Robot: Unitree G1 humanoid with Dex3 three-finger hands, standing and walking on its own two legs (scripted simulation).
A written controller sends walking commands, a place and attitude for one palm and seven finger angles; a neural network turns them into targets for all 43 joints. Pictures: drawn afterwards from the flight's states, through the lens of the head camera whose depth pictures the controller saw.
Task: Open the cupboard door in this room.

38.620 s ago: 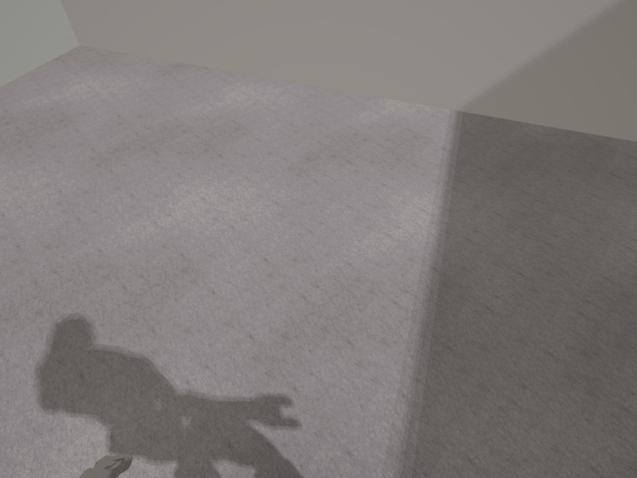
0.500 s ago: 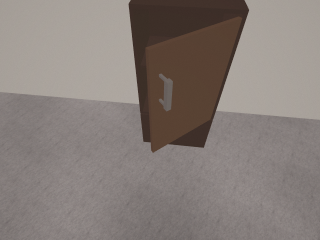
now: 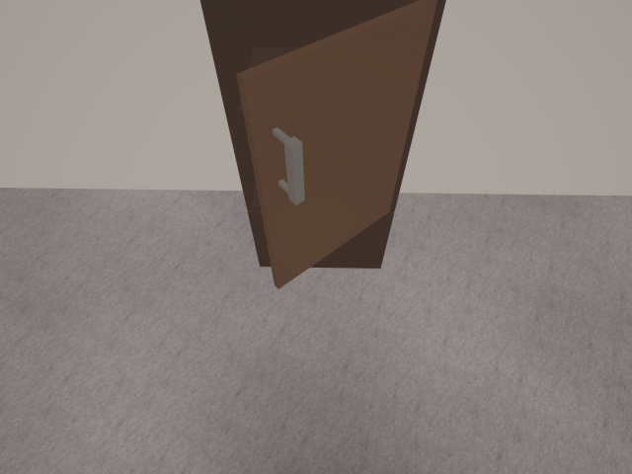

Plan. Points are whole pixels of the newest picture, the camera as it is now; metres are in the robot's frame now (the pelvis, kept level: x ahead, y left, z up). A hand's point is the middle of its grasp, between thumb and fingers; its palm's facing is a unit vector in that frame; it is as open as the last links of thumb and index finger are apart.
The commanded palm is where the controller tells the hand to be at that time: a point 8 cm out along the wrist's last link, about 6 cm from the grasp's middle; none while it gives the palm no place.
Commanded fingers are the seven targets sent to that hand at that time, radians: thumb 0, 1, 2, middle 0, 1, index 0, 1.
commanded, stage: walk to a spot facing it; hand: left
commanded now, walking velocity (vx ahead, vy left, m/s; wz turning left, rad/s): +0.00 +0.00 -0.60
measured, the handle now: (288, 167) +0.59 +0.10 +0.01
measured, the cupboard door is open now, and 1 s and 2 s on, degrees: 41 41 41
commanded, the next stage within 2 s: none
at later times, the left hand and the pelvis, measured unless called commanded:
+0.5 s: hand out of the picture +0.09 +0.15 -0.16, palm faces -0.20 -0.95 -0.25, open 7.3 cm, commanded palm none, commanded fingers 0.00 0.90 0.90 -0.20 -0.30 -0.20 -0.30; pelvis +0.00 -0.04 +0.01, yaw -16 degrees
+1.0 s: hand (271, 407) +0.23 +0.09 -0.16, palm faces -0.56 -0.79 -0.25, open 7.3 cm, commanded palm none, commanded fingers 0.00 0.90 0.90 -0.20 -0.30 -0.20 -0.30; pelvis +0.02 -0.03 -0.01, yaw -34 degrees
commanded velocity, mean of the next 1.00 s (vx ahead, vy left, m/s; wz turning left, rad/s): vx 0.00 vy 0.00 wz -0.60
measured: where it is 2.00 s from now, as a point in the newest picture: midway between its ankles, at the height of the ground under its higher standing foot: outside the picture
